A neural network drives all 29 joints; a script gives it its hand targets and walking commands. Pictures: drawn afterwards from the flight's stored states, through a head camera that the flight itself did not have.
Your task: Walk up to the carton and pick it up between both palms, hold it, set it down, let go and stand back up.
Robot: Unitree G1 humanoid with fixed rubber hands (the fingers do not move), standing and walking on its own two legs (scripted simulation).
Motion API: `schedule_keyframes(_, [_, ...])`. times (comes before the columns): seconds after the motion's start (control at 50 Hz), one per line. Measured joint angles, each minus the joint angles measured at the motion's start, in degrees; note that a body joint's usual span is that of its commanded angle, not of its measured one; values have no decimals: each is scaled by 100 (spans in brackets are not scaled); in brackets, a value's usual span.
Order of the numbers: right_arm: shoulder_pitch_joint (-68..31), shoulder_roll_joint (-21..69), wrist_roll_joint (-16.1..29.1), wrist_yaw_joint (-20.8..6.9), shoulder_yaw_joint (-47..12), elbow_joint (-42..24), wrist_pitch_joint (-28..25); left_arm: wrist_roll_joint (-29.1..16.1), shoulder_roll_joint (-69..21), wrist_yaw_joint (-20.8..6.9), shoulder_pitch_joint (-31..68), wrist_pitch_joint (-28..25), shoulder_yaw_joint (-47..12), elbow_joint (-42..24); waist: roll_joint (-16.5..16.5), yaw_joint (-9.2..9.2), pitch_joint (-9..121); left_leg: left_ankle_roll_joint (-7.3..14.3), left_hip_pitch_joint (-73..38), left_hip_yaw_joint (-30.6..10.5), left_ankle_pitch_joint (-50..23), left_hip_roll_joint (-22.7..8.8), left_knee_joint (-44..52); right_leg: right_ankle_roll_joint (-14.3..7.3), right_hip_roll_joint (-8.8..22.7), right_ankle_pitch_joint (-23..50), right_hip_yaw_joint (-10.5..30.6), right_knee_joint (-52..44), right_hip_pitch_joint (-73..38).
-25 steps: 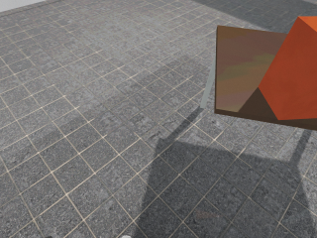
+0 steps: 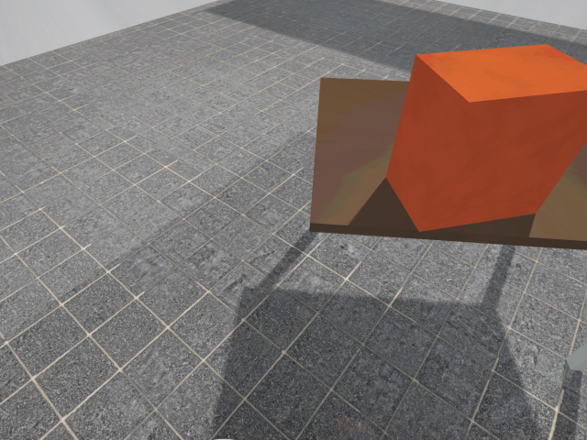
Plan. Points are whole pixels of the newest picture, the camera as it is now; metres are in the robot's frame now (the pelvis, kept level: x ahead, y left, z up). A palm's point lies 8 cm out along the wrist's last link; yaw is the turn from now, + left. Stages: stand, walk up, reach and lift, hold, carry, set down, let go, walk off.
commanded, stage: walk up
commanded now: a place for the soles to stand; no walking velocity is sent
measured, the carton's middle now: (480, 140) +0.70 -0.33 +0.06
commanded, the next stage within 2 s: none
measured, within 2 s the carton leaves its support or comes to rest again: neither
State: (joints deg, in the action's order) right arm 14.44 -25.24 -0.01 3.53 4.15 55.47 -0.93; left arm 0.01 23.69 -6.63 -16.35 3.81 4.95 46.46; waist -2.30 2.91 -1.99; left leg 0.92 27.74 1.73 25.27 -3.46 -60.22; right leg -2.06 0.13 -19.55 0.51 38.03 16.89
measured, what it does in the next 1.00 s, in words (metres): walks ahead: left foot, then right foot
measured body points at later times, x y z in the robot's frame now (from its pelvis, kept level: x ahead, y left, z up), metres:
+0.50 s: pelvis +0.08 -0.04 +0.00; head +0.08 -0.02 +0.45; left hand +0.17 +0.29 -0.11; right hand +0.11 -0.40 -0.08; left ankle +0.15 +0.11 -0.73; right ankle +0.06 -0.17 -0.67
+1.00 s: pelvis +0.16 -0.14 +0.00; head +0.19 -0.13 +0.45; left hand +0.23 +0.17 -0.12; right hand +0.18 -0.49 -0.10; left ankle +0.23 -0.02 -0.71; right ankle +0.11 -0.22 -0.73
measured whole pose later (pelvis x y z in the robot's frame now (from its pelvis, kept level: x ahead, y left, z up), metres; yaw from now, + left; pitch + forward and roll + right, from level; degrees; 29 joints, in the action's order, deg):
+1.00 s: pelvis +0.16 -0.14 +0.00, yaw -7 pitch +2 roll +1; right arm 15.9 -24.8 0.0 3.4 3.6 55.3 -3.3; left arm 0.0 22.9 -4.3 -18.2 2.1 4.5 45.6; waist -2.4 3.9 -2.6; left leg 0.8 27.1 1.3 23.2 -0.8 -40.0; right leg -3.2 -2.1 -20.8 -0.1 34.7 15.7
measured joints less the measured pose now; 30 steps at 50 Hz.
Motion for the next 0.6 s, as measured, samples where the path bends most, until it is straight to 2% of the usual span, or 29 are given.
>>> schedule_keyframes(0.12, [2, -3, 0, -18, 0, -1, -65, 0, -38, 108, -87, -86, -7, -2, 7, 70, -22, 0, 19, -11, -9, 25, 642, -255, -344, 189, -7, -534, -153])
schedule_keyframes(0.22, [-1, -3, 0, -18, -21, -3, -147, 1, -64, 213, -86, -122, -20, 0, 10, 97, -28, 0, 21, 28, -7, 54, 1673, -330, -532, 100, -7, -596, -161])
schedule_keyframes(0.26, [6, -6, 1, -18, -42, -5, -206, 1, -70, 231, -87, -123, -41, -12, 13, 92, -10, 16, -54, 108, -304, 76, 2339, -331, -583, 33, -10, -570, -160])
schedule_keyframes(0.3, [20, -4, 1, -11, -42, -4, -297, 1, -71, 244, -88, -123, -56, -36, -4, 63, -78, 37, -326, 158, -1676, 94, 2919, -299, -589, -110, -8, -264, -164])
schedule_keyframes(0.32, [20, 2, 0, -4, -41, -1, -339, 1, -79, 253, -86, -122, -65, -34, -16, 22, -132, 10, -423, 179, -1947, 97, 2891, -203, -574, -153, -6, 69, -121])
schedule_keyframes(0.36, [83, 15, 1, -1, -41, 3, -365, 1, -78, 255, -82, -105, -80, -32, -13, -91, -115, -53, -611, 177, -1632, 73, 2768, 40, -565, -497, -11, 1153, 155])
schedule_keyframes(0.4, [157, 29, 1, -1, -42, 3, -334, 1, 6, 243, -84, -77, -79, -38, -18, -147, 2, -15, -772, 175, -1383, -25, 2763, 117, -513, -622, -5, 1959, 462])
schedule_keyframes(0.46, [186, 30, 0, 0, -42, -2, -328, 0, 220, 145, -85, -72, -20, -122, -61, -198, 98, -28, -868, 151, -1320, -190, 2822, 129, -241, -564, 8, 2211, 757])
schedule_keyframes(0.54, [185, 26, 0, 0, -37, -1, -360, 0, 406, 51, -89, -17, 90, -180, -156, -223, 77, -170, -866, 128, -1303, -280, 2825, 129, 202, -475, 9, 1919, 848])
schedule_keyframes(0.6, [180, 27, 0, 0, -36, 0, -343, 0, 417, 34, -92, 26, 104, -184, -162, -218, 59, -208, -865, 133, -1209, -345, 2750, 128, 359, -559, 11, 1159, 716])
